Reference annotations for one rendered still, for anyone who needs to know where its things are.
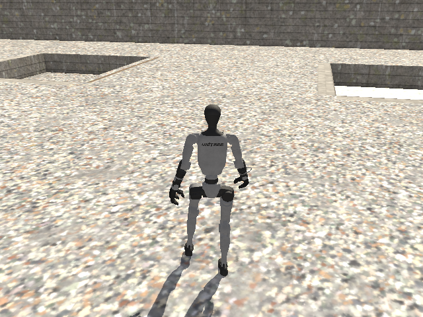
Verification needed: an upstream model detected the robot right upper arm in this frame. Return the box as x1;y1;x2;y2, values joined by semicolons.
226;133;244;169

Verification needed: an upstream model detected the robot right forearm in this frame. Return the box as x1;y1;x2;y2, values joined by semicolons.
237;158;248;180

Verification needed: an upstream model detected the robot right thigh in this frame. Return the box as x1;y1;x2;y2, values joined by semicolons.
219;185;234;235

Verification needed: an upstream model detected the robot right hand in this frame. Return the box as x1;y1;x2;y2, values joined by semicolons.
234;177;249;189

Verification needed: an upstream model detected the humanoid robot torso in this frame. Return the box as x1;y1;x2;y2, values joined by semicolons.
197;132;227;198

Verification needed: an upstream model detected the robot left hand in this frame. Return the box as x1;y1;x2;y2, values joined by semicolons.
169;188;184;205

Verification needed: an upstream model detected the robot left forearm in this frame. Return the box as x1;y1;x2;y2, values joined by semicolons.
171;160;186;190

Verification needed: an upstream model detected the robot left upper arm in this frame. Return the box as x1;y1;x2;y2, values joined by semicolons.
180;133;199;170

